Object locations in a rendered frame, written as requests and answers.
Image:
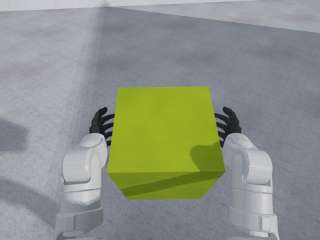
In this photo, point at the robot right hand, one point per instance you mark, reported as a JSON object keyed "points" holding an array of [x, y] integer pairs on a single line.
{"points": [[232, 126]]}

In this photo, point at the robot left hand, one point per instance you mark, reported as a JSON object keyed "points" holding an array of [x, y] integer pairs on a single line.
{"points": [[98, 121]]}

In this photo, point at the right robot forearm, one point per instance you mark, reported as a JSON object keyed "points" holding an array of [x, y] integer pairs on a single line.
{"points": [[251, 207]]}

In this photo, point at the carton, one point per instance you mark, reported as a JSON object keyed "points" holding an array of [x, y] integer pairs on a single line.
{"points": [[165, 143]]}

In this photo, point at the left robot forearm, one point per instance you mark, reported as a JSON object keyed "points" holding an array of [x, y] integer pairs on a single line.
{"points": [[80, 208]]}

